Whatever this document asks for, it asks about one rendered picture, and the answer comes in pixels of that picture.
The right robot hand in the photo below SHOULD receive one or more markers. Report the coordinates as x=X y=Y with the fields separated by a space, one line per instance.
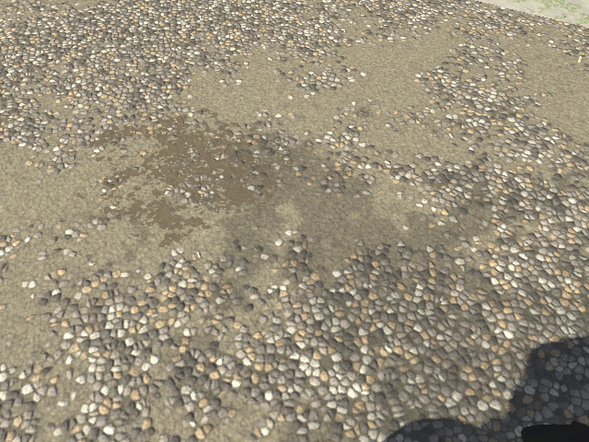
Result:
x=575 y=432

